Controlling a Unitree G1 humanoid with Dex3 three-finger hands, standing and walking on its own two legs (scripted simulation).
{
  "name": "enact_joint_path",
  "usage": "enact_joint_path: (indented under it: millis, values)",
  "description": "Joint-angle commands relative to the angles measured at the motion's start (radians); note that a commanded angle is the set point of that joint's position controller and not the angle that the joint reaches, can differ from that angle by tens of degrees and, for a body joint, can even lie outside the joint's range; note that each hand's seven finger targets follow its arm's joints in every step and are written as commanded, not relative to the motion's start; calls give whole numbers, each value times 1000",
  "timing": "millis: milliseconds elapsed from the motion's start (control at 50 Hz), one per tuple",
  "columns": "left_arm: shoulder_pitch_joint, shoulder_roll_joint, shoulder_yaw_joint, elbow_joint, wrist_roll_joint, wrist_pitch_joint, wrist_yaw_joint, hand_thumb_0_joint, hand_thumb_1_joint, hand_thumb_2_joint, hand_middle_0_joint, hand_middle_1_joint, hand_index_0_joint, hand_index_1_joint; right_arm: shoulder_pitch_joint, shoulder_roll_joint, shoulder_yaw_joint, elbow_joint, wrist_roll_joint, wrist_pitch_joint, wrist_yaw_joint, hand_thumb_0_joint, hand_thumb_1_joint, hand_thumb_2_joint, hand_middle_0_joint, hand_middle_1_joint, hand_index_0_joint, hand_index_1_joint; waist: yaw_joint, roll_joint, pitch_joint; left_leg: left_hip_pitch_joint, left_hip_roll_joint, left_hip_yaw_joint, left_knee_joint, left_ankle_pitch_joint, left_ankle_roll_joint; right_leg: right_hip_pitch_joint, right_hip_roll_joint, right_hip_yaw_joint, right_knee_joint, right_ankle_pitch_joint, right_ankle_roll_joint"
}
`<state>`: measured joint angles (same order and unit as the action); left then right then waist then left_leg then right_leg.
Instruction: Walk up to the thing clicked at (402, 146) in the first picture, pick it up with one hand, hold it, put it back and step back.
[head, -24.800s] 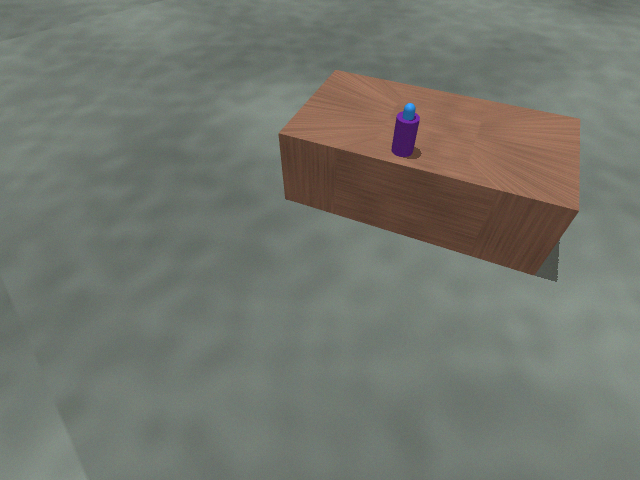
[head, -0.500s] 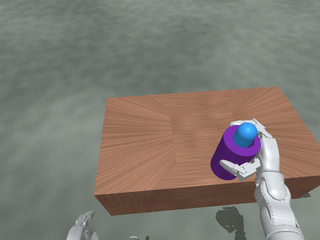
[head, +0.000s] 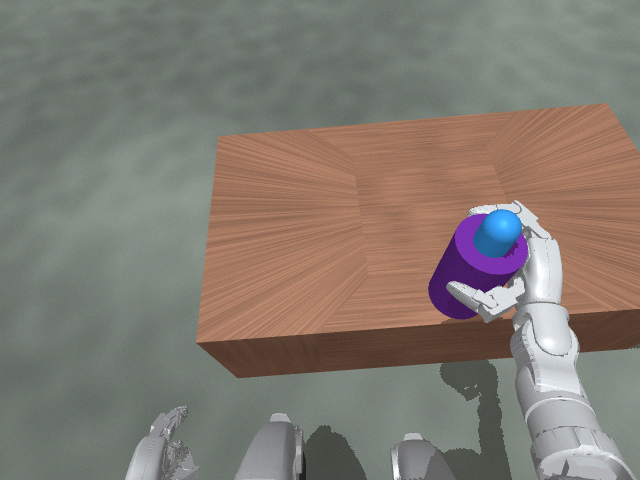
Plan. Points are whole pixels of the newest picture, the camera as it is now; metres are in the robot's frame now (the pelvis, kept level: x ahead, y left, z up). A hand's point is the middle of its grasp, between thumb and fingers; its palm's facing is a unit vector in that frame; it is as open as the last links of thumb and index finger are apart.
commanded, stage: crouch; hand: right
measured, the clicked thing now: (478, 261) +0.38 -0.16 +0.01
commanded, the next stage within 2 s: lower in 0.98 s
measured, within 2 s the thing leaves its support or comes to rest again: rests again in 1.96 s
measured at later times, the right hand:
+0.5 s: hand (458, 258) +0.44 -0.17 -0.09, palm faces +0.09 +1.00 -0.02, open 11.3 cm
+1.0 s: hand (455, 258) +0.46 -0.18 -0.14, palm faces +0.10 +0.99 -0.02, open 11.3 cm
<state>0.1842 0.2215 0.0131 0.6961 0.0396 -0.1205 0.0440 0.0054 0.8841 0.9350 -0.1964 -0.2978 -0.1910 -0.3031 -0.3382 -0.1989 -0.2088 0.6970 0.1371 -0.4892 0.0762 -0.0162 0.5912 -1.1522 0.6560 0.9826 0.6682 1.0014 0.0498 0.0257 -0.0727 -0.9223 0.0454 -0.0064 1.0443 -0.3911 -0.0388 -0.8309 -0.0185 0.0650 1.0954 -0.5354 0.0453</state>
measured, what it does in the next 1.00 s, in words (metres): lowers itself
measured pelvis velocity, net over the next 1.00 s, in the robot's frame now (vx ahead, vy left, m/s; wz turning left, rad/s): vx -0.03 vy -0.01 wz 0.00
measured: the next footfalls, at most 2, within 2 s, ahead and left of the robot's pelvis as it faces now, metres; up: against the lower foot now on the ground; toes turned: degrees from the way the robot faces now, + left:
none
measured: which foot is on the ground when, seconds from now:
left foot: down 0.00-1.00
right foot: down 0.00-1.00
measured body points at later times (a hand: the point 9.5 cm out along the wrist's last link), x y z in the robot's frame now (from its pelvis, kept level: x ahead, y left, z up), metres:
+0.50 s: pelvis -0.02 -0.01 -0.09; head +0.14 -0.02 +0.32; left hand +0.06 +0.26 -0.22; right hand +0.43 -0.23 -0.09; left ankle +0.06 +0.14 -0.66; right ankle +0.00 -0.15 -0.66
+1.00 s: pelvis -0.03 -0.01 -0.14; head +0.15 -0.02 +0.27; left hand +0.06 +0.26 -0.27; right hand +0.45 -0.23 -0.13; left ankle +0.06 +0.14 -0.66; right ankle +0.00 -0.15 -0.66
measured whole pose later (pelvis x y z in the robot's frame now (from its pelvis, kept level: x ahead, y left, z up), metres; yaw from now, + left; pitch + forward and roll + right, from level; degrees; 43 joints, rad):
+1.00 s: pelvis -0.03 -0.01 -0.14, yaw +0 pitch +33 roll +2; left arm 0.19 0.26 0.02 0.67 0.06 -0.03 -0.03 0.00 0.89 0.92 -0.19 -0.29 -0.19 -0.30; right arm -0.77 -0.34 -0.41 0.99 0.05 -0.52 0.10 -0.02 0.59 -1.15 0.66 0.97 0.67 0.99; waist 0.14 -0.02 -0.17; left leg -1.66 0.06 -0.03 1.60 -0.51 -0.06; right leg -1.57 0.02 0.09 1.69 -0.70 0.04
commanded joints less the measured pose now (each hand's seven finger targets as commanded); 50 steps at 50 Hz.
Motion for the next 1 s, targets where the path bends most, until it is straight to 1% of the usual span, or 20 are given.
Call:
enact_joint_path:
  millis: [0,20,80,140,180,220,320,420,460,500,540,600,640,700,720,840,880,900,940,980]
  values:
    - [65,149,53,-86,4,-28,2,0,881,933,-194,-299,-187,-306,-458,-185,-82,-206,5,-168,19,0,56,-1282,1277,1438,1328,1438,9,-101,-544,180,-26,14,35,229,50,-13,24,-47,-38,273,-34]
    - [77,156,55,-95,5,-24,-1,0,875,935,-191,-297,-183,-306,-471,-216,-103,-208,1,-179,23,0,37,-1282,1291,1443,1339,1443,0,-108,-621,213,-20,2,61,280,54,-35,28,-55,-6,314,-32]
    - [87,153,52,-87,4,-7,-9,0,881,935,-191,-298,-183,-306,-481,-189,-103,-89,2,-173,30,0,19,-1279,1291,1439,1337,1439,18,-70,-587,179,-19,0,95,261,53,-162,37,-62,44,270,-40]
    - [99,177,56,-98,5,-1,-18,0,881,934,-192,-295,-183,-304,-602,-253,-148,-145,-5,-188,23,0,22,-1265,1275,1421,1320,1421,14,-103,-689,120,-22,8,132,235,60,-130,33,-50,66,275,-37]
    - [106,187,66,-89,3,7,-25,0,894,925,-195,-301,-191,-305,-600,-185,-108,-79,-3,-176,28,0,5,-1268,1277,1422,1319,1422,47,-73,-631,57,-26,23,147,217,61,-153,30,-37,81,269,-38]
    - [121,202,75,-75,5,13,-29,0,885,930,-196,-297,-189,-305,-651,-244,-146,-77,-9,-180,16,0,13,-1272,1280,1425,1323,1426,40,-79,-631,39,-23,20,166,193,62,-196,31,-37,102,239,-41]
    - [128,195,67,-72,8,26,-46,0,901,918,-196,-297,-192,-301,-659,-239,-153,-16,-22,-182,17,0,9,-1264,1281,1421,1322,1421,61,-67,-646,-31,-20,22,221,176,66,-266,31,-36,163,212,-45]
    - [131,190,60,-74,14,42,-56,0,899,915,-192,-293,-189,-296,-712,-313,-197,-28,-40,-189,11,0,-8,-1264,1292,1424,1331,1424,45,-96,-666,-65,-17,16,251,102,65,-344,35,-42,196,128,-49]
    - [128,204,66,-83,12,39,-56,0,904,912,-193,-295,-191,-296,-731,-301,-196,-3,-44,-181,12,0,-7,-1264,1281,1418,1321,1419,65,-118,-699,-93,-19,19,267,106,65,-320,35,-37,211,140,-47]
    - [135,206,65,-79,17,46,-57,0,897,916,-191,-293,-188,-296,-759,-356,-229,-28,-47,-181,7,0,-32,-1285,1310,1444,1349,1444,51,-150,-737,-84,-17,13,287,127,68,-333,34,-44,233,159,-46]
    - [137,200,63,-78,16,48,-57,0,888,923,-192,-292,-185,-299,-754,-304,-198,-3,-48,-175,12,0,-22,-1277,1298,1433,1337,1433,77,-130,-711,-119,-17,17,305,136,69,-364,35,-39,252,163,-47]
    - [146,204,66,-78,19,53,-55,0,891,923,-190,-290,-184,-296,-804,-360,-227,-48,-54,-177,7,0,-4,-1287,1302,1445,1343,1445,71,-160,-752,-127,-14,13,327,150,71,-364,33,-42,275,176,-46]
    - [145,205,66,-79,18,54,-59,0,886,926,-189,-289,-181,-297,-798,-291,-186,-9,-51,-164,16,0,11,-1270,1292,1431,1333,1431,97,-134,-752,-130,-13,17,340,160,71,-380,33,-36,287,183,-45]
    - [151,211,70,-73,18,59,-58,0,888,925,-191,-288,-183,-297,-821,-344,-215,2,-57,-154,17,0,7,-1291,1306,1451,1348,1451,92,-142,-735,-170,-14,18,353,140,70,-413,33,-37,307,162,-47]
    - [146,212,72,-76,17,58,-59,0,884,928,-191,-287,-180,-298,-827,-316,-192,7,-60,-151,24,0,-12,-1291,1308,1449,1349,1450,104,-144,-740,-183,-12,19,358,133,70,-414,35,-34,309,155,-47]
    - [155,217,72,-78,16,64,-60,0,888,922,-192,-288,-183,-297,-846,-360,-225,0,-55,-134,29,0,-6,-1278,1307,1440,1345,1441,88,-157,-784,-177,-8,12,391,150,70,-448,37,-41,348,167,-47]
    - [150,218,69,-79,16,66,-61,0,888,920,-193,-289,-184,-297,-825,-332,-217,38,-56,-124,34,0,-28,-1280,1311,1441,1349,1442,96,-140,-757,-210,-10,21,406,150,71,-461,38,-33,355,179,-44]
    - [152,219,69,-79,18,68,-62,0,888,919,-193,-290,-185,-297,-862,-392,-257,4,-57,-130,26,0,-39,-1280,1315,1441,1351,1442,75,-164,-768,-210,-9,15,411,141,71,-465,39,-36,356,172,-44]
    - [147,212,66,-84,17,71,-63,0,885,921,-192,-288,-183,-297,-852,-347,-229,40,-61,-125,25,0,-46,-1266,1307,1426,1342,1427,93,-139,-748,-232,-10,19,419,126,70,-483,37,-33,366,155,-46]
    - [154,216,70,-86,19,74,-62,0,879,924,-195,-288,-184,-299,-874,-386,-255,11,-63,-127,21,0,-31,-1266,1299,1424,1335,1424,93,-142,-772,-222,-8,14,418,114,68,-490,38,-39,375,130,-51]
